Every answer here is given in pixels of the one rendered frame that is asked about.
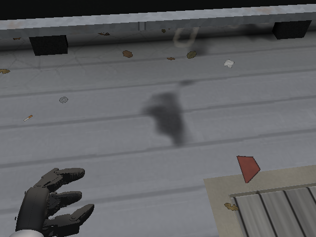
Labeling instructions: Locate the robot left hand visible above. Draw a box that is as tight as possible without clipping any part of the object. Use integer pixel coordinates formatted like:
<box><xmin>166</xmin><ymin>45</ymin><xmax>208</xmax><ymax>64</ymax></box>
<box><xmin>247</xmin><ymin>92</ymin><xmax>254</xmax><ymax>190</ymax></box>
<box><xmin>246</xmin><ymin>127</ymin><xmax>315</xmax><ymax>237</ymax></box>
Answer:
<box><xmin>15</xmin><ymin>168</ymin><xmax>95</xmax><ymax>237</ymax></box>

